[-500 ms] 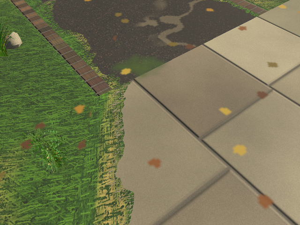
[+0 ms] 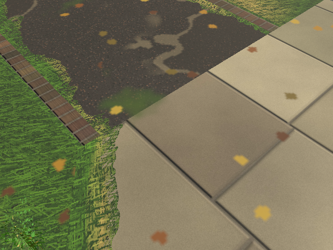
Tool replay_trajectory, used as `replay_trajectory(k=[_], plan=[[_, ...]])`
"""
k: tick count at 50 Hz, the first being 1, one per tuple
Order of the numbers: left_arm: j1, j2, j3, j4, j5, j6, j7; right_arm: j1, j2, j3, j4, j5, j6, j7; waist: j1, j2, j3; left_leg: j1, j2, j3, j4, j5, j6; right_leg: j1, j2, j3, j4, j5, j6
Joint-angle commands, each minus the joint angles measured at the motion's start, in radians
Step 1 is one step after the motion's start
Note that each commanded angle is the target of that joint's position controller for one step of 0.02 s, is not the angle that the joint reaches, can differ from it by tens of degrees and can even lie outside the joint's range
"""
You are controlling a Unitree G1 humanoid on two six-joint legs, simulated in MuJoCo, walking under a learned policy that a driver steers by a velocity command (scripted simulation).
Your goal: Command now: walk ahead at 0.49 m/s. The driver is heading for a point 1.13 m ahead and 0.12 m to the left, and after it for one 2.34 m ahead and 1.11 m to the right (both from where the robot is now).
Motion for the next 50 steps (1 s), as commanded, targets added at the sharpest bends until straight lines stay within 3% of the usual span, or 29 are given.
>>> replay_trajectory(k=[1,6,9,11,13,14,15,16,17,18,19,20,21,22,23,25,28,32,38,41,42,43,44,45,46,47,48,49,50], plan=[[0.033,0.043,0.012,-0.042,0.012,0.005,0.007,-0.038,-0.132,-0.021,-0.055,0.002,-0.017,-0.02,0.046,0.078,0.053,-0.093,0.283,-0.217,-0.204,0.065,0.172,-0.032,-0.043,0.003,-0.143,0.152,0.028],[-0.156,0.029,0.005,-0.091,0.0,-0.006,-0.01,0.059,-0.165,-0.027,-0.032,0.02,-0.001,-0.035,-0.023,0.083,0.057,0.013,0.271,-0.162,-0.182,0.072,0.123,0.005,0.012,-0.043,-0.464,0.306,0.039],[-0.236,0.034,0.001,-0.122,-0.009,-0.011,-0.028,0.107,-0.168,-0.029,-0.01,0.026,0.011,-0.036,-0.05,0.092,0.078,0.109,0.308,-0.172,-0.139,0.055,0.118,-0.002,0.028,-0.046,-0.551,0.259,0.03],[-0.253,0.048,0.003,-0.139,-0.01,-0.019,-0.041,0.114,-0.174,-0.034,-0.003,0.026,0.021,-0.038,-0.043,0.099,0.081,0.17,0.339,-0.186,-0.096,0.066,0.107,0.008,0.037,-0.045,-0.595,0.186,0.005],[-0.19,0.076,0.015,-0.132,-0.009,-0.028,-0.048,0.091,-0.189,-0.04,-0.006,0.027,0.032,-0.04,0.004,0.117,0.049,0.193,0.349,-0.188,-0.017,0.188,0.087,0.118,0.066,-0.068,-0.636,0.117,-0.025],[-0.086,0.106,0.033,-0.103,-0.007,-0.03,-0.046,0.068,-0.185,-0.037,-0.012,0.024,0.037,-0.04,0.064,0.115,-0.009,0.18,0.313,-0.155,0.105,0.355,0.066,0.262,0.1,-0.096,-0.659,0.104,-0.047],[0.105,0.166,0.062,-0.048,-0.005,-0.033,-0.039,0.058,-0.151,-0.024,-0.025,0.012,0.039,-0.039,0.14,0.084,-0.132,0.082,0.25,-0.102,0.339,0.405,0.035,0.524,0.071,-0.06,-0.643,0.126,-0.088],[0.271,0.282,0.089,-0.02,0.016,-0.029,-0.034,0.129,-0.061,0.006,-0.054,0.001,0.024,-0.034,0.151,-0.115,-0.304,-0.275,0.123,-0.021,0.745,0.1,-0.034,0.93,-0.186,0.309,-0.657,0.09,-0.218],[0.308,0.25,0.081,-0.004,0.012,-0.023,-0.04,0.168,-0.026,0.02,-0.041,0.018,-0.003,-0.028,0.14,-0.262,-0.391,-0.516,0.028,-0.116,0.967,-0.419,-0.052,1.068,-0.294,0.674,-0.819,-0.034,-0.306],[0.238,0.173,0.056,-0.017,0.006,-0.026,-0.041,0.093,-0.142,-0.009,-0.055,0.041,-0.021,-0.024,0.136,-0.163,-0.268,-0.611,0.097,-0.188,1.062,-0.386,-0.029,0.968,-0.26,0.588,-0.837,-0.069,-0.255],[0.144,0.131,0.042,-0.041,0.006,-0.024,-0.04,0.011,-0.165,-0.015,-0.08,0.05,-0.027,-0.025,0.11,-0.1,-0.168,-0.616,0.152,-0.162,1.047,-0.291,-0.015,0.827,-0.223,0.43,-0.848,-0.004,-0.215],[0.066,0.102,0.031,-0.053,0.009,-0.023,-0.045,-0.028,-0.152,-0.018,-0.086,0.039,-0.023,-0.03,0.078,-0.024,-0.098,-0.572,0.192,-0.14,0.984,-0.209,-0.021,0.684,-0.177,0.318,-0.885,0.084,-0.196],[0.029,0.075,0.023,-0.057,0.014,-0.026,-0.049,-0.032,-0.143,-0.025,-0.086,0.026,-0.01,-0.036,0.047,-0.023,-0.061,-0.519,0.224,-0.141,0.917,-0.157,-0.025,0.593,-0.136,0.24,-0.92,0.13,-0.178],[0.022,0.063,0.02,-0.049,0.018,-0.026,-0.053,-0.014,-0.119,-0.025,-0.082,0.023,0.005,-0.036,0.025,-0.038,-0.045,-0.467,0.235,-0.138,0.885,-0.126,-0.03,0.535,-0.111,0.194,-0.951,0.153,-0.171],[0.038,0.066,0.021,-0.036,0.018,-0.029,-0.054,0.003,-0.096,-0.023,-0.075,0.022,0.016,-0.037,0.016,-0.038,-0.038,-0.444,0.234,-0.128,0.865,-0.109,-0.037,0.506,-0.098,0.161,-0.97,0.197,-0.178],[0.075,0.095,0.029,-0.012,0.018,-0.032,-0.047,-0.019,-0.089,-0.026,-0.087,0.018,0.029,-0.04,0.006,-0.023,-0.012,-0.48,0.239,-0.121,0.81,-0.056,-0.052,0.494,-0.092,0.11,-0.993,0.283,-0.19],[0.126,0.111,0.033,0.012,0.017,-0.023,-0.03,-0.137,-0.087,-0.03,-0.128,0.01,0.03,-0.041,0.029,-0.01,0.018,-0.568,0.24,-0.117,0.65,0.073,-0.072,0.532,-0.09,0.069,-1.01,0.329,-0.186],[0.179,0.124,0.033,0.035,0.008,-0.015,-0.016,-0.278,-0.067,-0.023,-0.167,0.015,0.022,-0.03,0.071,-0.018,0.048,-0.53,0.209,-0.085,0.418,0.228,-0.072,0.55,-0.064,0.011,-1.03,0.272,-0.156],[0.256,0.136,0.042,0.088,-0.003,0.007,-0.006,-0.422,-0.073,-0.017,-0.225,0.026,0.008,0.0,0.102,-0.021,0.099,-0.554,0.182,-0.077,0.265,0.16,-0.041,0.719,-0.13,0.015,-0.97,0.273,-0.147],[0.222,0.158,0.051,0.087,-0.004,0.019,-0.001,-0.359,-0.108,-0.031,-0.219,0.027,-0.002,0.011,0.049,-0.047,0.049,-0.402,0.138,-0.041,0.228,0.057,-0.003,0.753,-0.141,0.006,-0.868,0.491,-0.122],[0.199,0.161,0.051,0.082,-0.003,0.025,-0.001,-0.262,-0.135,-0.047,-0.192,0.025,-0.003,0.008,-0.007,-0.055,-0.011,-0.254,0.101,-0.008,0.215,0.05,0.016,0.735,-0.114,-0.019,-0.757,0.658,-0.105],[0.186,0.138,0.042,0.074,0.003,0.029,-0.001,-0.084,-0.184,-0.074,-0.135,0.024,-0.002,0.001,-0.084,-0.037,-0.117,-0.007,0.095,-0.011,0.222,0.073,0.047,0.649,-0.057,-0.059,-0.552,0.696,-0.076],[0.203,0.105,0.025,0.047,0.023,0.026,-0.001,0.103,-0.268,-0.095,-0.099,0.011,0.002,-0.011,-0.129,0.108,-0.272,0.314,0.305,-0.264,0.233,0.081,0.115,0.413,0.018,-0.106,-0.207,0.358,-0.038],[0.332,-0.037,-0.012,0.056,0.011,0.001,-0.016,0.134,-0.302,-0.097,-0.083,0.006,0.005,-0.002,-0.049,0.366,-0.391,0.595,0.495,-0.745,0.083,-0.121,0.267,0.038,0.2,-0.032,0.097,-0.345,0.012],[0.257,0.079,0.013,0.062,-0.014,-0.022,-0.02,0.1,-0.207,-0.072,-0.091,0.016,0.002,-0.001,-0.08,0.243,-0.327,0.541,0.462,-0.759,0.023,-0.206,0.22,-0.068,0.145,0.084,0.207,-0.364,-0.011],[0.16,0.128,0.027,0.028,-0.033,-0.035,-0.021,0.009,-0.168,-0.06,-0.109,0.019,0.0,-0.004,-0.062,0.193,-0.188,0.401,0.435,-0.602,0.007,-0.153,0.174,-0.118,0.094,0.055,0.206,-0.269,-0.027],[0.11,0.126,0.028,0.018,-0.028,-0.036,-0.013,-0.078,-0.148,-0.051,-0.128,0.015,-0.001,-0.003,-0.025,0.095,-0.117,0.244,0.401,-0.486,-0.02,-0.042,0.151,-0.071,0.038,0.027,0.158,-0.167,-0.025],[0.088,0.117,0.036,0.015,-0.012,-0.029,-0.005,-0.123,-0.121,-0.044,-0.133,0.006,-0.003,0.0,0.003,0.076,-0.065,0.123,0.364,-0.402,-0.051,0.034,0.141,-0.026,0.008,0.018,0.102,-0.112,-0.02],[0.112,0.097,0.039,0.017,-0.007,-0.015,-0.004,-0.134,-0.1,-0.037,-0.126,-0.004,-0.006,0.003,0.035,0.103,-0.059,0.055,0.337,-0.348,-0.081,0.064,0.132,0.038,-0.017,0.026,0.067,-0.075,-0.02]])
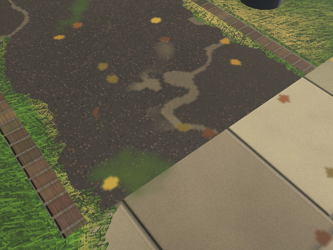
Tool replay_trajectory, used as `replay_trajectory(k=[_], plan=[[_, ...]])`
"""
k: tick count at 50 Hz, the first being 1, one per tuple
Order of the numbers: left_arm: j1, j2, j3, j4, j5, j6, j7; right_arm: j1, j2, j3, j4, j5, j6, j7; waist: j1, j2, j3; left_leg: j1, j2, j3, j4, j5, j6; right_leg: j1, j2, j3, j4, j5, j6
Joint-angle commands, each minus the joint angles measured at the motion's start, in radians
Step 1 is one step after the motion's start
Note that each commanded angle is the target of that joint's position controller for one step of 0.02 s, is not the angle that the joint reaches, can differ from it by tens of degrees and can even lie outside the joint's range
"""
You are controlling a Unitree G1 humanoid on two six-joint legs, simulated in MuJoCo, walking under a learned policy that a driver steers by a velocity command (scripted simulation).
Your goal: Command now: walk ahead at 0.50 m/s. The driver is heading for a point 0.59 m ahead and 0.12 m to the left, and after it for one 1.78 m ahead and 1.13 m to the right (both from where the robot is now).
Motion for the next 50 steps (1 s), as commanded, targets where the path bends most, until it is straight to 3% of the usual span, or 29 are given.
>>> replay_trajectory(k=[1,2,5,11,16,19,20,21,22,23,24,25,26,27,28,30,33,37,41,43,45,46,47,48,49,50], plan=[[0.026,0.071,0.028,-0.058,0.005,0.002,0.009,0.034,-0.073,-0.012,-0.024,-0.013,-0.014,0.003,0.01,0.098,-0.077,0.205,0.261,-0.314,-0.296,0.101,0.161,-0.192,-0.109,0.046,-0.008,0.109,-0.005],[0.033,0.056,0.027,-0.056,0.005,0.011,0.01,0.051,-0.082,-0.014,-0.012,-0.01,-0.016,0.0,0.017,0.098,-0.063,0.181,0.254,-0.282,-0.315,0.127,0.169,-0.19,-0.113,0.037,-0.034,0.119,0.001],[-0.064,0.063,0.033,-0.092,0.016,0.023,0.015,0.102,-0.126,-0.024,0.012,-0.008,-0.016,-0.018,0.006,0.072,-0.014,0.186,0.255,-0.233,-0.353,0.187,0.178,-0.289,-0.124,0.029,-0.159,0.232,0.03],[-0.264,0.035,0.023,-0.149,0.015,0.012,-0.001,0.194,-0.136,-0.021,0.046,0.004,0.0,-0.04,-0.052,0.078,0.025,0.25,0.216,-0.139,-0.367,0.19,0.131,-0.305,-0.083,-0.013,-0.488,0.482,0.042],[-0.397,0.036,0.012,-0.2,0.004,0.001,-0.029,0.273,-0.147,-0.026,0.091,0.011,0.019,-0.043,-0.092,0.08,0.067,0.398,0.27,-0.14,-0.314,0.197,0.131,-0.332,-0.054,-0.029,-0.623,0.427,0.025],[-0.38,0.062,0.017,-0.212,0.001,-0.009,-0.045,0.258,-0.163,-0.036,0.098,0.015,0.032,-0.05,-0.056,0.102,0.049,0.46,0.304,-0.144,-0.239,0.327,0.11,-0.261,-0.03,-0.04,-0.669,0.325,-0.012],[-0.325,0.084,0.027,-0.199,0.002,-0.011,-0.045,0.236,-0.173,-0.039,0.093,0.015,0.035,-0.051,-0.021,0.117,0.013,0.458,0.297,-0.134,-0.18,0.472,0.098,-0.162,-0.002,-0.062,-0.678,0.298,-0.029],[-0.209,0.114,0.046,-0.166,0.007,-0.013,-0.041,0.215,-0.167,-0.037,0.089,0.017,0.04,-0.05,0.044,0.114,-0.054,0.422,0.261,-0.114,-0.047,0.618,0.079,0.018,0.033,-0.087,-0.702,0.308,-0.051],[-0.02,0.171,0.072,-0.114,0.013,-0.014,-0.032,0.203,-0.138,-0.024,0.075,0.011,0.04,-0.048,0.122,0.087,-0.175,0.284,0.203,-0.084,0.176,0.572,0.048,0.31,-0.008,-0.039,-0.677,0.339,-0.091],[0.137,0.275,0.097,-0.089,0.036,-0.012,-0.022,0.287,-0.044,0.005,0.052,-0.001,0.028,-0.041,0.121,-0.109,-0.352,-0.094,0.07,-0.029,0.577,0.162,-0.016,0.734,-0.283,0.331,-0.681,0.287,-0.212],[0.16,0.23,0.081,-0.078,0.028,-0.007,-0.024,0.322,-0.013,0.017,0.07,0.017,0.006,-0.035,0.114,-0.244,-0.46,-0.29,-0.028,-0.151,0.798,-0.421,-0.029,0.839,-0.404,0.676,-0.843,0.17,-0.287],[0.091,0.162,0.059,-0.088,0.022,-0.01,-0.022,0.24,-0.127,-0.015,0.057,0.047,-0.008,-0.035,0.116,-0.154,-0.318,-0.377,0.035,-0.218,0.883,-0.389,-0.011,0.716,-0.367,0.564,-0.869,0.107,-0.229],[0.003,0.123,0.046,-0.107,0.021,-0.011,-0.019,0.165,-0.143,-0.02,0.033,0.055,-0.01,-0.038,0.089,-0.107,-0.199,-0.389,0.093,-0.184,0.865,-0.297,0.0,0.56,-0.333,0.406,-0.892,0.131,-0.183],[-0.07,0.089,0.035,-0.111,0.025,-0.014,-0.023,0.131,-0.126,-0.023,0.03,0.046,-0.003,-0.045,0.055,-0.046,-0.118,-0.345,0.133,-0.168,0.802,-0.217,-0.002,0.407,-0.29,0.294,-0.94,0.175,-0.155],[-0.112,0.059,0.027,-0.111,0.031,-0.021,-0.025,0.138,-0.115,-0.033,0.035,0.036,0.012,-0.051,0.021,-0.06,-0.075,-0.291,0.164,-0.173,0.743,-0.164,-0.002,0.312,-0.251,0.203,-0.98,0.206,-0.131],[-0.124,0.05,0.028,-0.093,0.04,-0.026,-0.027,0.187,-0.06,-0.032,0.051,0.036,0.043,-0.05,-0.014,-0.075,-0.045,-0.215,0.178,-0.171,0.71,-0.114,-0.004,0.213,-0.22,0.1,-1.032,0.255,-0.122],[-0.099,0.087,0.039,-0.07,0.046,-0.032,-0.012,0.14,-0.055,-0.041,0.025,0.032,0.065,-0.054,-0.024,-0.045,-0.001,-0.297,0.177,-0.19,0.647,-0.007,-0.015,0.206,-0.218,-0.005,-1.064,0.355,-0.129],[-0.07,0.104,0.043,-0.055,0.047,-0.024,0.01,0.043,-0.053,-0.045,-0.014,0.021,0.059,-0.038,-0.008,-0.032,0.023,-0.363,0.161,-0.183,0.452,0.175,-0.03,0.266,-0.207,-0.11,-1.073,0.415,-0.111],[-0.011,0.126,0.048,-0.038,0.036,-0.011,0.024,-0.098,-0.028,-0.029,-0.07,0.015,0.056,-0.012,0.042,-0.008,0.068,-0.376,0.154,-0.098,0.286,0.232,-0.023,0.345,-0.223,-0.185,-1.075,0.442,-0.098],[0.039,0.119,0.046,-0.009,0.027,0.005,0.022,-0.155,-0.002,-0.017,-0.097,0.004,0.052,-0.004,0.056,0.011,0.1,-0.354,0.127,-0.065,0.193,0.186,-0.012,0.376,-0.226,-0.204,-1.019,0.612,-0.103],[0.061,0.133,0.046,0.015,0.013,0.023,0.018,-0.17,0.001,-0.013,-0.116,-0.001,0.047,0.003,0.044,-0.018,0.085,-0.29,0.095,-0.02,0.139,0.108,-0.001,0.414,-0.238,-0.193,-0.94,0.805,-0.108],[0.051,0.149,0.049,0.02,0.006,0.028,0.016,-0.151,-0.017,-0.017,-0.116,-0.003,0.044,0.005,0.024,-0.046,0.057,-0.234,0.074,-0.005,0.119,0.074,0.012,0.433,-0.241,-0.177,-0.891,0.921,-0.103],[0.032,0.165,0.052,0.022,0.001,0.031,0.015,-0.097,-0.048,-0.028,-0.103,-0.004,0.04,0.003,-0.013,-0.073,0.014,-0.154,0.046,0.004,0.091,0.058,0.025,0.454,-0.233,-0.16,-0.823,1.02,-0.089],[-0.004,0.17,0.052,0.021,-0.006,0.034,0.013,0.019,-0.089,-0.046,-0.066,-0.007,0.034,0.0,-0.084,-0.075,-0.05,-0.008,0.017,0.014,0.003,0.145,0.047,0.454,-0.198,-0.162,-0.698,1.043,-0.059],[0.01,0.16,0.047,0.023,-0.003,0.031,0.01,0.12,-0.167,-0.07,-0.032,-0.017,0.029,-0.013,-0.123,-0.036,-0.129,0.219,0.056,-0.025,-0.028,0.458,0.074,0.351,-0.14,-0.174,-0.533,0.919,-0.01],[0.021,0.095,0.024,-0.011,0.034,0.02,0.002,0.246,-0.26,-0.085,-0.009,-0.049,0.031,-0.034,-0.133,0.132,-0.305,0.59,0.303,-0.25,0.11,1.031,0.167,0.07,-0.037,-0.177,-0.192,0.339,0.048]])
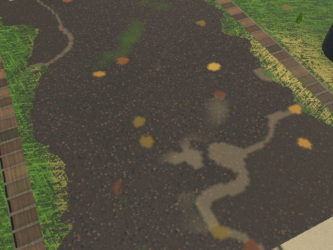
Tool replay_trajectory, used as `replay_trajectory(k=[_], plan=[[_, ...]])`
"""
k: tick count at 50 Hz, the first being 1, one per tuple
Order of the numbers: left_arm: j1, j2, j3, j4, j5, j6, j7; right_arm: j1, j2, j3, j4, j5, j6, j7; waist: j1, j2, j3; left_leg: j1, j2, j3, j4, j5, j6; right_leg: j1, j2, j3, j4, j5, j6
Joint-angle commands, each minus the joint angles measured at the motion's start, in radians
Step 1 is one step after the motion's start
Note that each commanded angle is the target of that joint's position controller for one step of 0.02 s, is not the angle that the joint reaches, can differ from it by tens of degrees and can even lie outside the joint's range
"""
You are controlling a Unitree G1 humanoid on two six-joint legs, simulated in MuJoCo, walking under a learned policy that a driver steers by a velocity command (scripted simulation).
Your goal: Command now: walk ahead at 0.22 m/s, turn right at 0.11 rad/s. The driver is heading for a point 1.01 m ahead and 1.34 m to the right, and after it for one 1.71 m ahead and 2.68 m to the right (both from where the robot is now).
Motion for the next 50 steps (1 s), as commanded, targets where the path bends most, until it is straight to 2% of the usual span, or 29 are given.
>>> replay_trajectory(k=[1,2,3,4,5,6,7,9,15,19,21,22,23,24,25,26,27,28,29,30,35,39,43,45,46,47,48,49,50], plan=[[0.121,0.023,-0.017,-0.039,0.005,-0.026,-0.015,0.367,-0.267,-0.057,0.042,-0.032,0.0,-0.033,-0.105,0.23,-0.526,0.919,0.456,-0.484,0.045,1.132,0.313,-0.51,0.087,0.242,0.778,-0.312,0.016],[0.087,0.125,0.014,-0.029,-0.033,-0.023,-0.013,0.343,-0.234,-0.052,0.019,-0.01,0.008,-0.026,-0.139,0.124,-0.54,0.81,0.412,-0.416,-0.02,0.916,0.3,-0.517,0.05,0.348,0.828,-0.293,0.019],[-0.033,0.138,0.023,-0.072,-0.05,-0.014,-0.005,0.235,-0.205,-0.046,-0.002,0.004,0.009,-0.029,-0.118,0.101,-0.376,0.684,0.359,-0.304,-0.063,0.682,0.243,-0.617,0.003,0.296,0.814,-0.25,0.013],[-0.073,0.111,0.023,-0.072,-0.038,0.002,0.008,0.155,-0.157,-0.031,-0.003,0.01,0.004,-0.032,-0.086,0.035,-0.247,0.516,0.304,-0.227,-0.124,0.498,0.19,-0.626,-0.034,0.273,0.749,-0.18,0.018],[-0.064,0.103,0.03,-0.062,-0.023,0.027,0.021,0.104,-0.115,-0.021,-0.004,0.008,0.001,-0.036,-0.052,0.039,-0.184,0.376,0.274,-0.168,-0.176,0.368,0.158,-0.569,-0.06,0.264,0.701,-0.123,0.023],[-0.03,0.084,0.03,-0.059,-0.016,0.05,0.026,0.07,-0.118,-0.023,-0.002,-0.006,0.003,-0.036,-0.022,0.064,-0.152,0.258,0.256,-0.118,-0.22,0.289,0.146,-0.489,-0.058,0.246,0.685,-0.071,0.029],[-0.012,0.072,0.032,-0.062,-0.011,0.065,0.031,0.052,-0.128,-0.026,-0.002,-0.019,0.004,-0.039,-0.006,0.074,-0.138,0.196,0.255,-0.092,-0.252,0.235,0.152,-0.453,-0.05,0.23,0.673,-0.038,0.031],[-0.014,0.074,0.038,-0.084,-0.008,0.08,0.039,0.035,-0.148,-0.031,0.001,-0.025,0.005,-0.051,0.006,0.084,-0.122,0.162,0.266,-0.054,-0.289,0.164,0.169,-0.462,-0.052,0.221,0.622,0.005,0.031],[-0.138,0.101,0.045,-0.17,0.0,0.097,0.018,0.013,-0.189,-0.044,0.014,-0.006,0.034,-0.091,-0.02,0.097,-0.123,0.227,0.296,0.017,-0.319,-0.047,0.144,-0.462,-0.064,0.188,0.399,0.133,0.015],[-0.169,0.114,0.052,-0.212,0.0,0.105,-0.004,0.016,-0.212,-0.052,0.025,0.015,0.058,-0.091,-0.024,0.102,-0.116,0.303,0.324,0.033,-0.251,-0.047,0.105,-0.425,-0.04,0.149,0.261,0.095,-0.016],[-0.12,0.109,0.055,-0.207,0.005,0.104,-0.015,-0.004,-0.214,-0.053,0.027,0.034,0.071,-0.09,0.011,0.09,-0.12,0.305,0.304,0.064,-0.159,-0.055,0.052,-0.328,-0.003,0.106,0.091,0.184,-0.052],[-0.089,0.13,0.065,-0.198,0.013,0.101,-0.014,0.04,-0.188,-0.05,0.047,0.039,0.078,-0.087,0.015,0.042,-0.118,0.281,0.26,0.093,-0.062,-0.122,-0.003,-0.262,0.018,0.127,-0.011,0.265,-0.088],[-0.071,0.218,0.089,-0.206,0.016,0.095,-0.003,0.08,-0.147,-0.043,0.052,0.02,0.085,-0.081,-0.009,-0.165,-0.09,0.147,0.155,0.186,0.183,-0.275,-0.09,-0.185,-0.113,0.348,-0.139,0.534,-0.153],[-0.069,0.324,0.102,-0.237,0.025,0.087,0.008,0.015,-0.116,-0.033,-0.008,-0.01,0.081,-0.08,-0.029,-0.383,-0.062,-0.172,-0.01,0.165,0.456,-0.655,-0.178,-0.075,-0.317,0.685,-0.156,0.81,-0.327],[-0.032,0.297,0.094,-0.236,0.05,0.061,-0.004,-0.072,-0.135,-0.038,-0.036,-0.005,0.075,-0.08,0.026,-0.263,-0.147,-0.205,-0.035,-0.025,0.626,-0.688,-0.163,-0.096,-0.336,0.729,-0.179,0.749,-0.403],[-0.076,0.281,0.088,-0.247,0.046,0.038,-0.007,-0.073,-0.154,-0.045,-0.037,0.019,0.074,-0.079,-0.005,-0.2,-0.143,-0.238,-0.021,-0.072,0.668,-0.599,-0.14,-0.085,-0.287,0.643,-0.181,0.695,-0.359],[-0.143,0.263,0.087,-0.265,0.024,0.029,-0.001,-0.044,-0.165,-0.052,-0.015,0.024,0.072,-0.084,-0.036,-0.151,-0.136,-0.249,-0.003,-0.092,0.656,-0.5,-0.127,-0.087,-0.238,0.573,-0.165,0.644,-0.294],[-0.191,0.222,0.075,-0.28,0.004,0.031,0.006,-0.034,-0.188,-0.06,0.001,0.014,0.071,-0.091,-0.047,-0.131,-0.138,-0.243,0.01,-0.102,0.632,-0.443,-0.125,-0.098,-0.217,0.538,-0.159,0.623,-0.255],[-0.207,0.201,0.066,-0.288,-0.001,0.037,0.013,-0.03,-0.193,-0.064,0.003,0.007,0.071,-0.093,-0.058,-0.132,-0.147,-0.203,0.007,-0.104,0.628,-0.402,-0.126,-0.129,-0.2,0.514,-0.159,0.636,-0.243],[-0.196,0.193,0.062,-0.291,0.004,0.04,0.019,-0.026,-0.184,-0.064,0.004,0.007,0.068,-0.092,-0.06,-0.13,-0.162,-0.178,-0.006,-0.102,0.628,-0.367,-0.128,-0.133,-0.188,0.507,-0.159,0.65,-0.244],[-0.149,0.219,0.068,-0.295,0.0,0.048,0.035,-0.051,-0.142,-0.051,-0.006,0.018,0.06,-0.089,-0.034,-0.138,-0.157,-0.165,-0.032,-0.122,0.409,-0.3,-0.149,-0.079,-0.161,0.532,-0.158,0.565,-0.242],[-0.173,0.237,0.073,-0.313,0.002,0.06,0.034,-0.058,-0.149,-0.048,-0.008,0.021,0.055,-0.078,-0.023,-0.163,-0.131,-0.066,-0.05,-0.126,0.27,-0.297,-0.165,-0.156,-0.138,0.576,-0.162,0.443,-0.245],[-0.203,0.239,0.071,-0.335,0.005,0.071,0.027,-0.028,-0.166,-0.048,-0.008,0.026,0.038,-0.063,-0.026,-0.181,-0.138,0.025,-0.069,-0.131,0.171,-0.335,-0.158,-0.172,-0.125,0.646,-0.127,0.511,-0.245],[-0.223,0.237,0.068,-0.35,0.002,0.079,0.028,0.009,-0.174,-0.049,-0.005,0.029,0.027,-0.053,-0.042,-0.19,-0.151,0.087,-0.076,-0.129,0.076,-0.322,-0.146,-0.161,-0.113,0.68,-0.095,0.585,-0.231],[-0.244,0.234,0.065,-0.36,-0.004,0.084,0.031,0.047,-0.176,-0.05,0.004,0.029,0.021,-0.047,-0.068,-0.187,-0.157,0.15,-0.077,-0.12,-0.023,-0.261,-0.135,-0.17,-0.092,0.681,-0.07,0.594,-0.21],[-0.259,0.228,0.061,-0.37,-0.01,0.09,0.035,0.093,-0.186,-0.054,0.016,0.027,0.018,-0.041,-0.095,-0.174,-0.159,0.245,-0.061,-0.111,-0.149,-0.139,-0.12,-0.207,-0.058,0.666,-0.039,0.544,-0.172],[-0.239,0.192,0.05,-0.38,-0.006,0.093,0.038,0.13,-0.239,-0.068,0.023,0.014,0.02,-0.043,-0.088,-0.092,-0.181,0.383,0.064,-0.198,-0.187,-0.045,-0.077,-0.314,0.0,0.614,0.058,0.367,-0.121],[-0.155,0.123,0.034,-0.377,0.004,0.09,0.033,0.104,-0.299,-0.076,0.009,0.001,0.034,-0.057,-0.01,0.18,-0.189,0.497,0.275,-0.395,-0.169,0.247,0.022,-0.49,0.16,0.432,0.285,-0.081,-0.061],[-0.163,0.202,0.058,-0.402,0.002,0.078,0.029,0.106,-0.296,-0.071,0.0,-0.032,0.036,-0.05,-0.027,0.278,-0.166,0.444,0.402,-0.577,-0.202,0.321,0.187,-0.632,0.183,0.38,0.482,-0.258,-0.022]])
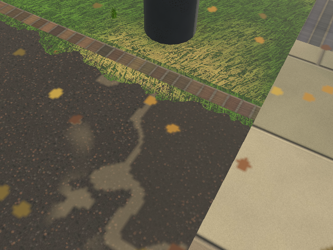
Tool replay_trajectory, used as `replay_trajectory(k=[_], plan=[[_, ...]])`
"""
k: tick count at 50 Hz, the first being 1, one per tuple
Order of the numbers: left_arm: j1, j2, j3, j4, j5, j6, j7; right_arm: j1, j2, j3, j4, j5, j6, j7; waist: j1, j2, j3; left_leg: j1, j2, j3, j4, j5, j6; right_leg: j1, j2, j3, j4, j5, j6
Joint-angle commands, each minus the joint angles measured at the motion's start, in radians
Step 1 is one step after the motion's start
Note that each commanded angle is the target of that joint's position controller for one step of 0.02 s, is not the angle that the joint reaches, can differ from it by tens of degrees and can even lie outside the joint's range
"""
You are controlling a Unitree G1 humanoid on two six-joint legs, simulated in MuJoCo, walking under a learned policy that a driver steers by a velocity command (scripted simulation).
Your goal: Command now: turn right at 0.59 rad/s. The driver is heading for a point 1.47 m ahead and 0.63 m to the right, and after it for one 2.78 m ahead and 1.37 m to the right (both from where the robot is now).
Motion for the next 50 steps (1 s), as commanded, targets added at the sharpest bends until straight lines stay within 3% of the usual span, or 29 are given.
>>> replay_trajectory(k=[1,2,3,4,6,8,11,16,18,19,20,21,22,23,24,25,28,32,36,39,43,44,45,46,47,48,49,50], plan=[[0.062,0.188,0.053,-0.074,-0.001,-0.023,-0.005,0.008,-0.175,-0.031,-0.075,-0.032,-0.004,-0.004,0.023,0.227,-0.128,0.223,0.444,-0.401,-0.167,0.502,0.277,-0.236,-0.046,-0.024,0.455,-0.222,0.04],[0.069,0.193,0.06,-0.057,-0.006,-0.016,-0.006,-0.036,-0.135,-0.023,-0.087,-0.017,-0.002,-0.01,0.035,0.18,-0.107,0.204,0.368,-0.287,-0.154,0.444,0.224,-0.24,-0.061,-0.041,0.502,-0.145,0.055],[0.079,0.164,0.057,-0.041,-0.007,-0.002,-0.004,-0.055,-0.114,-0.015,-0.099,-0.003,0.002,-0.014,0.036,0.164,-0.09,0.195,0.314,-0.208,-0.151,0.384,0.189,-0.245,-0.072,-0.058,0.537,-0.096,0.075],[0.075,0.14,0.05,-0.047,-0.004,0.006,-0.006,-0.054,-0.112,-0.011,-0.1,0.005,0.005,-0.02,0.025,0.17,-0.07,0.187,0.299,-0.169,-0.157,0.384,0.189,-0.261,-0.079,-0.07,0.568,-0.053,0.092],[0.034,0.1,0.035,-0.077,-0.015,0.008,-0.015,-0.018,-0.124,-0.01,-0.093,0.0,0.016,-0.031,0.0,0.188,-0.052,0.189,0.271,-0.093,-0.182,0.372,0.197,-0.263,-0.096,-0.127,0.51,0.001,0.109],[-0.019,0.083,0.024,-0.111,-0.016,0.005,-0.017,0.033,-0.145,-0.016,-0.086,-0.005,0.023,-0.041,-0.037,0.2,-0.064,0.26,0.295,-0.077,-0.187,0.385,0.215,-0.279,-0.123,-0.15,0.406,0.015,0.121],[-0.033,0.066,0.01,-0.139,-0.008,0.004,-0.029,0.036,-0.185,-0.028,-0.095,0.0,0.03,-0.038,-0.05,0.211,-0.091,0.267,0.322,-0.027,-0.182,0.399,0.218,-0.185,-0.161,-0.187,0.251,0.009,0.117],[0.005,0.091,0.019,-0.15,-0.008,0.017,-0.054,0.022,-0.218,-0.04,-0.108,0.023,0.032,-0.014,-0.031,0.227,-0.082,0.204,0.35,0.032,-0.141,0.363,0.183,-0.004,-0.15,-0.263,0.021,0.051,0.06],[0.074,0.089,0.029,-0.128,-0.006,0.021,-0.059,0.012,-0.207,-0.038,-0.104,0.042,0.032,-0.009,0.013,0.202,-0.089,0.159,0.332,0.079,-0.041,0.297,0.119,0.132,-0.117,-0.293,-0.176,0.186,0.007],[0.125,0.122,0.046,-0.112,-0.005,0.02,-0.05,0.074,-0.165,-0.028,-0.08,0.035,0.03,-0.002,0.022,0.115,-0.108,0.071,0.289,0.139,0.085,0.194,0.052,0.274,-0.116,-0.244,-0.265,0.314,-0.031],[0.169,0.243,0.077,-0.121,-0.004,0.016,-0.031,0.078,-0.096,-0.007,-0.105,-0.01,0.029,0.005,0.011,-0.172,-0.123,-0.195,0.173,0.229,0.4,-0.194,-0.046,0.455,-0.351,0.091,-0.302,0.675,-0.121],[0.146,0.288,0.071,-0.156,0.028,-0.007,-0.038,0.002,-0.089,-0.002,-0.167,-0.018,0.022,0.0,0.024,-0.272,-0.158,-0.384,0.044,0.11,0.634,-0.477,-0.083,0.423,-0.536,0.345,-0.299,0.842,-0.337],[0.154,0.233,0.059,-0.154,0.038,-0.032,-0.049,-0.053,-0.14,-0.016,-0.176,0.001,0.021,-0.007,0.069,-0.146,-0.187,-0.39,0.066,0.011,0.735,-0.438,-0.072,0.396,-0.499,0.299,-0.326,0.739,-0.35],[0.115,0.205,0.049,-0.146,0.031,-0.048,-0.048,-0.055,-0.15,-0.021,-0.177,0.018,0.023,-0.01,0.037,-0.121,-0.14,-0.393,0.083,-0.007,0.738,-0.348,-0.051,0.36,-0.434,0.208,-0.328,0.648,-0.288],[0.065,0.18,0.044,-0.148,0.015,-0.05,-0.041,-0.03,-0.153,-0.025,-0.157,0.013,0.026,-0.019,0.01,-0.067,-0.118,-0.388,0.099,-0.016,0.699,-0.263,-0.045,0.33,-0.379,0.152,-0.327,0.549,-0.229],[0.031,0.159,0.033,-0.154,0.002,-0.047,-0.035,-0.018,-0.166,-0.03,-0.152,0.004,0.031,-0.025,-0.005,-0.078,-0.103,-0.369,0.1,-0.02,0.667,-0.211,-0.047,0.295,-0.356,0.128,-0.332,0.529,-0.204],[0.029,0.152,0.025,-0.169,0.011,-0.044,-0.02,0.021,-0.145,-0.029,-0.152,0.006,0.029,-0.019,-0.023,-0.089,-0.131,-0.298,0.061,-0.014,0.634,-0.114,-0.061,0.259,-0.315,0.107,-0.342,0.535,-0.207],[0.052,0.166,0.03,-0.173,0.006,-0.037,-0.01,-0.013,-0.118,-0.018,-0.177,0.005,0.027,-0.017,-0.002,-0.092,-0.117,-0.292,0.039,-0.031,0.446,-0.095,-0.083,0.272,-0.302,0.153,-0.335,0.436,-0.21],[0.047,0.179,0.034,-0.184,0.009,-0.026,-0.012,-0.027,-0.116,-0.014,-0.194,0.009,0.018,-0.007,0.012,-0.105,-0.099,-0.22,0.016,-0.043,0.315,-0.113,-0.085,0.216,-0.287,0.219,-0.322,0.34,-0.213],[0.036,0.181,0.035,-0.194,0.007,-0.018,-0.018,-0.019,-0.121,-0.016,-0.205,0.015,0.006,0.002,0.015,-0.113,-0.108,-0.162,-0.002,-0.047,0.237,-0.137,-0.074,0.21,-0.279,0.278,-0.293,0.388,-0.211],[0.002,0.152,0.02,-0.202,-0.002,-0.005,-0.018,0.054,-0.113,-0.014,-0.198,0.014,-0.009,0.022,-0.02,-0.115,-0.145,-0.001,0.004,-0.011,-0.002,-0.013,-0.038,0.214,-0.249,0.282,-0.211,0.495,-0.168],[0.014,0.136,0.014,-0.199,-0.004,-0.003,-0.015,0.073,-0.119,-0.015,-0.195,0.005,-0.012,0.025,-0.029,-0.095,-0.143,0.086,0.034,-0.023,-0.105,0.121,-0.016,0.172,-0.217,0.262,-0.188,0.419,-0.127],[0.056,0.092,0.0,-0.197,0.011,-0.006,-0.015,0.08,-0.172,-0.022,-0.21,-0.014,-0.011,0.021,-0.003,0.035,-0.161,0.182,0.188,-0.164,-0.144,0.249,0.039,0.091,-0.147,0.181,-0.074,0.217,-0.066],[0.101,0.081,-0.002,-0.204,0.01,-0.015,-0.015,0.045,-0.234,-0.03,-0.21,-0.032,-0.001,0.017,0.057,0.272,-0.106,0.187,0.34,-0.352,-0.163,0.444,0.189,-0.061,0.014,0.001,0.068,-0.122,-0.003],[0.076,0.152,0.018,-0.2,0.023,-0.023,-0.012,0.052,-0.177,-0.017,-0.22,-0.032,-0.005,0.014,0.013,0.277,-0.107,0.136,0.431,-0.453,-0.183,0.434,0.307,-0.093,-0.02,-0.022,0.267,-0.271,0.049],[0.07,0.193,0.036,-0.187,0.011,-0.023,-0.011,0.042,-0.164,-0.012,-0.226,-0.019,-0.007,0.01,0.006,0.213,-0.086,0.133,0.399,-0.403,-0.175,0.395,0.302,-0.119,-0.033,-0.017,0.395,-0.235,0.067],[0.075,0.176,0.037,-0.167,0.007,-0.017,-0.01,0.024,-0.156,-0.01,-0.225,-0.007,-0.005,0.006,0.015,0.17,-0.076,0.138,0.342,-0.33,-0.16,0.349,0.257,-0.134,-0.039,-0.016,0.442,-0.186,0.083],[0.078,0.151,0.032,-0.157,0.008,-0.009,-0.007,0.012,-0.143,-0.004,-0.226,0.006,-0.004,0.004,0.015,0.164,-0.062,0.148,0.308,-0.281,-0.149,0.338,0.227,-0.15,-0.045,-0.01,0.454,-0.147,0.098]])
Next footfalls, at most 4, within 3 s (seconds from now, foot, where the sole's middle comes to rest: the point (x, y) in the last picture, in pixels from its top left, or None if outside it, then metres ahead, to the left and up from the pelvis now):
0.38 right None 0.02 -0.16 -0.77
0.90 left None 0.12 0.04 -0.77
1.22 right None -0.05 -0.16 -0.77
1.56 left None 0.28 -0.06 -0.77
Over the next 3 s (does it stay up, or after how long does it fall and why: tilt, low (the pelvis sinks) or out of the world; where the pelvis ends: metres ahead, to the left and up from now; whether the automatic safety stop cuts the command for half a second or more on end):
stays up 0.22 -0.12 0.01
